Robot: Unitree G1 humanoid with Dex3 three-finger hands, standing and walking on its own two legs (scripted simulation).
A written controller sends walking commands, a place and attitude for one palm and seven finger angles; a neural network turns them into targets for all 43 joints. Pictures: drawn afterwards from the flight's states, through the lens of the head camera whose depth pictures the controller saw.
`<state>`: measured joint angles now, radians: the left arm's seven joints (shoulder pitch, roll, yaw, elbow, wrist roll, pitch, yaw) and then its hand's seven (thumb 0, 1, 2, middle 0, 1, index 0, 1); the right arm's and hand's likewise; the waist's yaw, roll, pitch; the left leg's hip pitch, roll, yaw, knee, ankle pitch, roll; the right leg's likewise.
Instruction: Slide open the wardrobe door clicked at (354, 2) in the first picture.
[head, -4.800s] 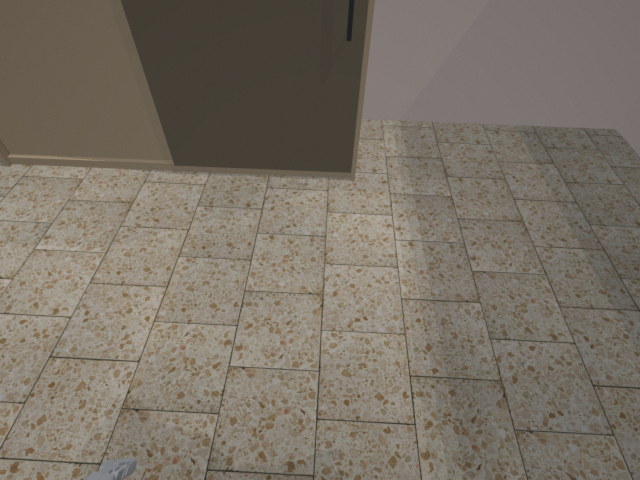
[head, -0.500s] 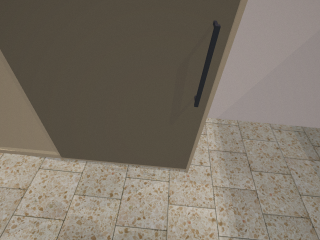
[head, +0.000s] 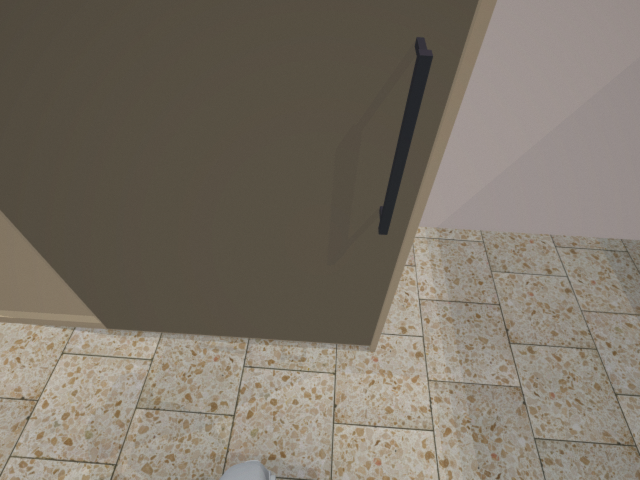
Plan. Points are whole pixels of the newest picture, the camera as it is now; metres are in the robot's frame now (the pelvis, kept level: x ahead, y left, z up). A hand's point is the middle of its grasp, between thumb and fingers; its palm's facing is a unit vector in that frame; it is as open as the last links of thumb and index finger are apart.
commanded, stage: take the last steps up to it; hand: right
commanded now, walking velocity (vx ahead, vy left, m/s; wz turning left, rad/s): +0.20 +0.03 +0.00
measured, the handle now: (398, 153) +0.58 -0.08 +0.08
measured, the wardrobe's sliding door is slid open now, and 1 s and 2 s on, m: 0.00 0.00 0.00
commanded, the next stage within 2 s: come to a stop and stand still in 0.12 s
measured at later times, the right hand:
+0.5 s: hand out of the picture +0.14 -0.17 -0.19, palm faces +0.07 +0.98 -0.18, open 7.3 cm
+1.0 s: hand out of the picture +0.11 -0.14 -0.18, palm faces +0.05 +0.98 -0.20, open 7.3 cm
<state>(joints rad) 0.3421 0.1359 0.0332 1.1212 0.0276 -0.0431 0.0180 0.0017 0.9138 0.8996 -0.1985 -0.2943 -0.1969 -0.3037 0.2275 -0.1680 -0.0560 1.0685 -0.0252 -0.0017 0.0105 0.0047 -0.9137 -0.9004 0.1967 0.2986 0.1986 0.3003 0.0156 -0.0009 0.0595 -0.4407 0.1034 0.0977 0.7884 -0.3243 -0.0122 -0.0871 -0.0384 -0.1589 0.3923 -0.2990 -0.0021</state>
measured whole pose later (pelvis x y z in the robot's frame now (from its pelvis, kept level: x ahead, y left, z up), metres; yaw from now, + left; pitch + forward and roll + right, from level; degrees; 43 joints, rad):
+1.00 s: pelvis +0.07 +0.04 -0.01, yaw -1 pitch -1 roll +1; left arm 0.22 0.18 0.04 1.07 0.01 0.03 0.02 0.00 0.91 0.90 -0.20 -0.29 -0.19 -0.30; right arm 0.23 -0.16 -0.03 1.04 -0.02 0.02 -0.03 0.00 -0.92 -0.90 0.20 0.30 0.20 0.30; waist 0.00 -0.02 0.04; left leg -0.26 0.02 0.08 0.55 -0.27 0.00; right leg -0.22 -0.03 -0.03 0.55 -0.30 0.00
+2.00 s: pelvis +0.08 +0.06 +0.00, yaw +0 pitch -1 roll -1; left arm 0.28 0.17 -0.01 1.11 0.02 -0.02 0.02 0.00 0.91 0.90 -0.20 -0.29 -0.19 -0.30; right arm 0.25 -0.16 0.01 1.11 -0.01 -0.02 -0.02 0.01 -0.92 -0.90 0.20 0.30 0.20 0.30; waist 0.00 -0.02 0.04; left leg -0.22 0.02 0.07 0.48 -0.24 0.03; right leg -0.15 -0.03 -0.05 0.43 -0.25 0.03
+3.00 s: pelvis +0.09 +0.06 +0.00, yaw -1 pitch -2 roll -1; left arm 0.25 0.17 -0.01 1.13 0.02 -0.02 0.03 0.00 0.91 0.90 -0.20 -0.29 -0.20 -0.30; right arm 0.23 -0.18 0.00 1.11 -0.01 -0.01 -0.02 0.00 -0.91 -0.90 0.20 0.30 0.20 0.30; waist -0.01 -0.01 0.05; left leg -0.18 0.01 0.07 0.45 -0.25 0.03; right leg -0.12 -0.03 -0.04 0.40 -0.26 0.03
